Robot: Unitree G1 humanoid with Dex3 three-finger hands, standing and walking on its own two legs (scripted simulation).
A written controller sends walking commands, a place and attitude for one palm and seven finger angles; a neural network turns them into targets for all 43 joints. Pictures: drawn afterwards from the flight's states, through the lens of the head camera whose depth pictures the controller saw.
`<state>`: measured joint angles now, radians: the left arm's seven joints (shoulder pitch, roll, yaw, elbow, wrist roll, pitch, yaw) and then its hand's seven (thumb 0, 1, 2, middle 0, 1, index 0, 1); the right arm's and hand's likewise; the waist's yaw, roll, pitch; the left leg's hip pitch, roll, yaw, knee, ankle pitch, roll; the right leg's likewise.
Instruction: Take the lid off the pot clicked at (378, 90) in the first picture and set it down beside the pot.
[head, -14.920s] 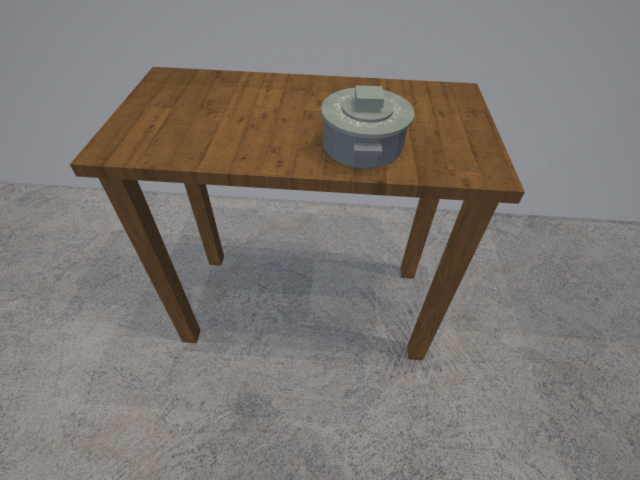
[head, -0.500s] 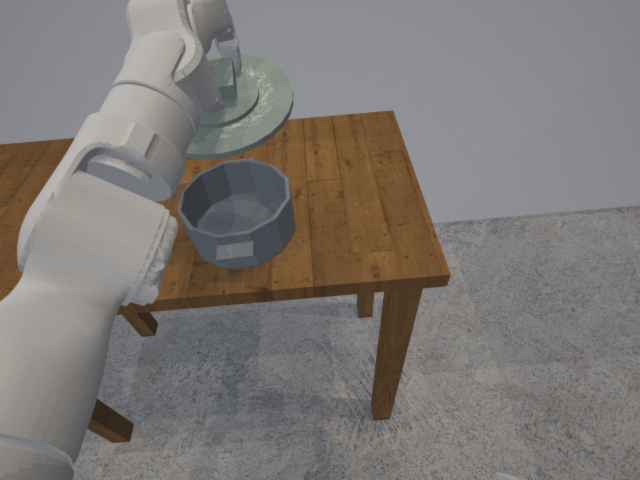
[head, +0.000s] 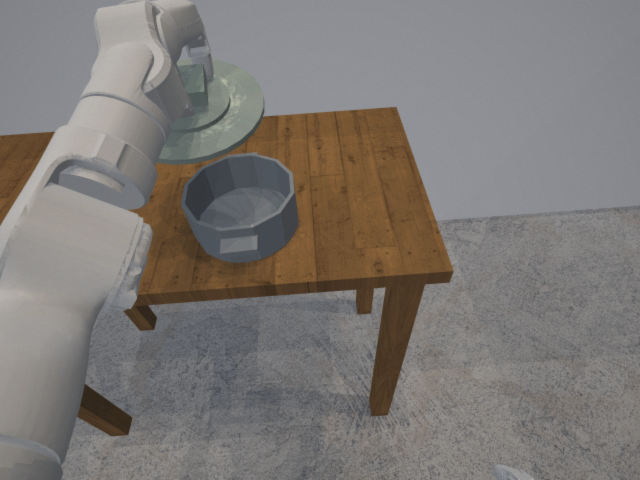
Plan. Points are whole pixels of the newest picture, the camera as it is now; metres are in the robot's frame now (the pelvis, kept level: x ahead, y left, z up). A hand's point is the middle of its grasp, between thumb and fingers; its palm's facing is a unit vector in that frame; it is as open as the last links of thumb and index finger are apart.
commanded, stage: move the lid sideways beside the pot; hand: left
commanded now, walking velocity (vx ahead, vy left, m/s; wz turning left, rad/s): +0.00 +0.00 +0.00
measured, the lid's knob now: (183, 86) +0.51 +0.14 +0.25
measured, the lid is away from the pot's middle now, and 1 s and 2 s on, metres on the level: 0.03 0.15 0.23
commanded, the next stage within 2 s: lower the lid onto the table in 1.74 s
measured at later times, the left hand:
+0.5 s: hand (121, 85) +0.49 +0.21 +0.27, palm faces -0.23 -0.08 -0.97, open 9.0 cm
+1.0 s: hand (70, 97) +0.48 +0.26 +0.26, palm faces -0.24 -0.10 -0.97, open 9.0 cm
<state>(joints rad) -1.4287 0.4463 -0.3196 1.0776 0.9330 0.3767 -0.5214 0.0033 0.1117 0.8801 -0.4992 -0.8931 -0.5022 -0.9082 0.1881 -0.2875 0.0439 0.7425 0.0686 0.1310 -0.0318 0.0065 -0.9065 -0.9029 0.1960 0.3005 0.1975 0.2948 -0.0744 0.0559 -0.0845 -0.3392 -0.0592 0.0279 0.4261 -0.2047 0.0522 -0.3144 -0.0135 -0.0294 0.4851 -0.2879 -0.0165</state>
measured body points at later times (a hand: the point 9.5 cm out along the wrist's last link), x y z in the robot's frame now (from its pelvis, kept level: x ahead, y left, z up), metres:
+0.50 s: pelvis +0.00 +0.01 +0.00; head +0.04 -0.01 +0.45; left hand +0.50 +0.21 +0.32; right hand +0.08 -0.26 -0.13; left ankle +0.00 +0.09 -0.74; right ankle -0.03 -0.11 -0.74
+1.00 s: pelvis +0.00 +0.01 +0.00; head +0.04 +0.00 +0.45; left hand +0.48 +0.26 +0.32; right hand +0.09 -0.26 -0.13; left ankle +0.00 +0.09 -0.74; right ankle -0.03 -0.11 -0.74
